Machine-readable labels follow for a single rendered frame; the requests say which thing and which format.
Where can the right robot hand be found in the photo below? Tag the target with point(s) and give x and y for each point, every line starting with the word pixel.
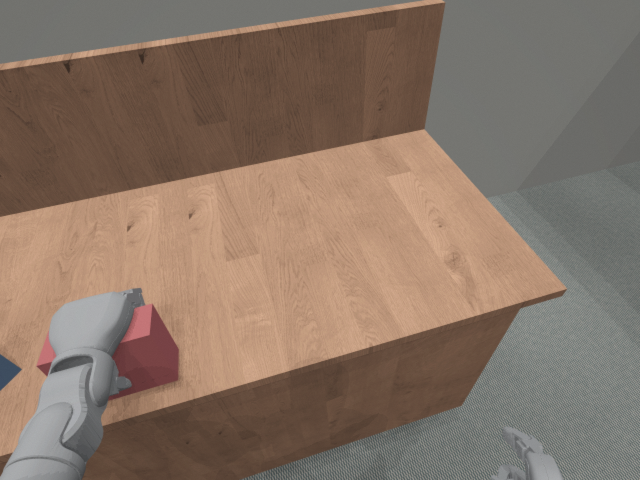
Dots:
pixel 538 466

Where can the left robot forearm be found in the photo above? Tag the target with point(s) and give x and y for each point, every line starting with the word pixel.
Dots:
pixel 66 429

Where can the sponge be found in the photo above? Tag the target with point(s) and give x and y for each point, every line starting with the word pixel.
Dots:
pixel 147 355

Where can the table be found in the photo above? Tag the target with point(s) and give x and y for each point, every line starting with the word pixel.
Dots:
pixel 325 269

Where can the left robot hand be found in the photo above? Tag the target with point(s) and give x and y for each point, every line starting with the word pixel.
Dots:
pixel 98 322

